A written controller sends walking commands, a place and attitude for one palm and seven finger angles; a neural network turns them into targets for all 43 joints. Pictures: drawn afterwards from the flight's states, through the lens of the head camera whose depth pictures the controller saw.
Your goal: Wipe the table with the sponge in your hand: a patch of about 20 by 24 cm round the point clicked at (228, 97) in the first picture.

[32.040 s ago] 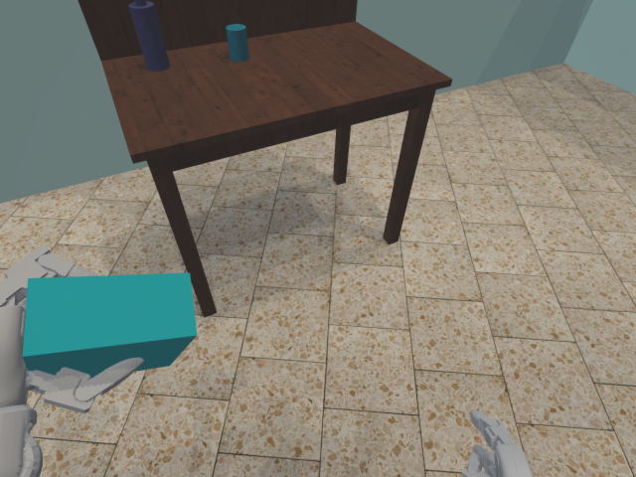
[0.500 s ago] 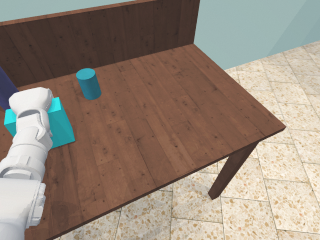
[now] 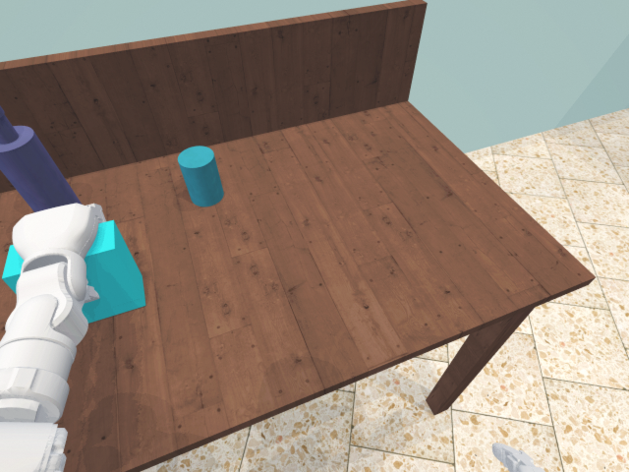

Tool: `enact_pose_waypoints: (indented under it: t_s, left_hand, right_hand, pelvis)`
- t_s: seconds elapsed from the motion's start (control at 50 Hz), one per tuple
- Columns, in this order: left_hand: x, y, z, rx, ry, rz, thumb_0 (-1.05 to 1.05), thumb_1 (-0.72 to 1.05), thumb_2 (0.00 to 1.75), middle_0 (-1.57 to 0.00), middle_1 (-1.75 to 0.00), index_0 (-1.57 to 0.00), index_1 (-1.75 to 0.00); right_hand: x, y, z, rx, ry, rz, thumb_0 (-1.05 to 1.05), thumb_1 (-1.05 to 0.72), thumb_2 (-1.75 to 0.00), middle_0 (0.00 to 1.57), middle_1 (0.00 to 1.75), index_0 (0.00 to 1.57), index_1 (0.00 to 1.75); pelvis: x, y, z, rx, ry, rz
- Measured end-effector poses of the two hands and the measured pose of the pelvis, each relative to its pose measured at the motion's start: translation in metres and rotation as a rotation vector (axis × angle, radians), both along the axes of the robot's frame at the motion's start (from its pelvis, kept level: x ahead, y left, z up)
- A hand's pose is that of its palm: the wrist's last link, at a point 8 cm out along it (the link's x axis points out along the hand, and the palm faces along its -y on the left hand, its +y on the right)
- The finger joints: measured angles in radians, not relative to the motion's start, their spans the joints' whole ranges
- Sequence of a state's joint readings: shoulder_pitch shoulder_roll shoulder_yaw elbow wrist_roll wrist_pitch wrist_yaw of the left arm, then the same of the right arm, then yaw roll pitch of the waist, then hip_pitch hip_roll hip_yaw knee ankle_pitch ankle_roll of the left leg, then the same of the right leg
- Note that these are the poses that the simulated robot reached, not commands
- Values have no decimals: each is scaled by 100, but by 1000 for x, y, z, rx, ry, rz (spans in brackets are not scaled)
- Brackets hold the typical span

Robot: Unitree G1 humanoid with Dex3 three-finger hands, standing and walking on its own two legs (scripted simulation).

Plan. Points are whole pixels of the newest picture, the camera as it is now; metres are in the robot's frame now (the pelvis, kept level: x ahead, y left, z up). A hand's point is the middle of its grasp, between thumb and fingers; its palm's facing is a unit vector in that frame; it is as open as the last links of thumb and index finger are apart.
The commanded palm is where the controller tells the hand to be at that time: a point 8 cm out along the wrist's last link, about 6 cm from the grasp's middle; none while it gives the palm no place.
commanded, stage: wipe back along the first lane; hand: left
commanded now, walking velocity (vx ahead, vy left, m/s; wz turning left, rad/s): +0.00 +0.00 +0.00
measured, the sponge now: (89, 287) +0.35 +0.35 +0.02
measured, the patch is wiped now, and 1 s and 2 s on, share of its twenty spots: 1.00 1.00 1.00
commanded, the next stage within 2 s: lift the sponge slowly off the table in 1.42 s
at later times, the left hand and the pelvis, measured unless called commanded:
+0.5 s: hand (77, 290) +0.32 +0.32 +0.07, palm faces -0.04 -0.01 -1.00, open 9.9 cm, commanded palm +0.28 +0.30 +0.10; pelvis -0.01 +0.00 +0.00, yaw +1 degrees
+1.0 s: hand (83, 321) +0.27 +0.30 +0.07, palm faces -0.01 -0.02 -1.00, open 9.9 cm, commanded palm +0.23 +0.28 +0.10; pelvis -0.01 -0.01 +0.00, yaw +1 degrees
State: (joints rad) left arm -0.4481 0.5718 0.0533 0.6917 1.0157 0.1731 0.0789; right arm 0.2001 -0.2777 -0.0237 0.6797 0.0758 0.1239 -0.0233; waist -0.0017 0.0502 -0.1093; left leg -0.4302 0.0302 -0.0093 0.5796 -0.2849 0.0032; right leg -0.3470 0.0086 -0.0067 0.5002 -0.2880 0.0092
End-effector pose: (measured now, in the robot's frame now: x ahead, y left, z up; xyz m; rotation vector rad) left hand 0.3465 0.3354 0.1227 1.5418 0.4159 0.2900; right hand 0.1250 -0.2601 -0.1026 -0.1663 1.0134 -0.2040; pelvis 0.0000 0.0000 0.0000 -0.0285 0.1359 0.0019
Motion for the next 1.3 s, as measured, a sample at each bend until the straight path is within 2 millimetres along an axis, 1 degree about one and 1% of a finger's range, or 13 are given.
enact_pose_waypoints:
  t_s: [0.26,0.44,0.6,0.7,0.84,0.98,1.16,1.3]
  left_hand:
    - [-35,-10,-2,8,-36,-10,-1,-49,108,-72,-138,-74,-139]
    - [-44,-17,-3,13,-32,5,-1,-48,108,-72,-139,-73,-139]
    - [-58,-25,-3,4,-53,-2,-1,-48,108,-71,-139,-72,-140]
    - [-65,-31,-3,8,-58,1,-1,-47,108,-71,-139,-72,-140]
    - [-74,-36,-3,-2,-55,5,-1,-47,108,-71,-139,-72,-140]
    - [-89,-45,-2,-5,-67,-7,0,-47,108,-70,-140,-71,-140]
    - [-109,-53,-3,-14,-81,-8,0,-47,108,-70,-140,-71,-141]
    - [-124,-59,-4,-23,-90,-8,1,-47,108,-70,-140,-71,-141]
  right_hand:
    - [18,18,5,21,-66,52,1,-91,-90,20,30,20,30]
    - [26,29,6,40,-98,84,1,-91,-90,20,30,20,30]
    - [28,28,6,49,-112,88,1,-91,-90,20,30,20,30]
    - [32,24,7,47,-120,96,1,-91,-90,20,30,20,30]
    - [44,21,11,48,-154,104,1,-91,-90,20,30,20,30]
    - [58,20,16,55,-200,119,1,-91,-90,20,30,20,30]
    - [75,25,22,67,-245,143,1,-91,-90,19,30,20,30]
    - [82,29,27,74,-277,160,1,-91,-90,20,30,20,30]
  pelvis:
    - [-8,5,0,1,-37,15]
    - [-14,4,-1,4,-51,22]
    - [-13,2,-1,5,-65,18]
    - [-12,-1,0,7,-74,20]
    - [-10,-5,0,10,-84,18]
    - [-6,-8,1,13,-93,15]
    - [-4,-10,1,16,-106,11]
    - [-5,-11,1,18,-118,8]
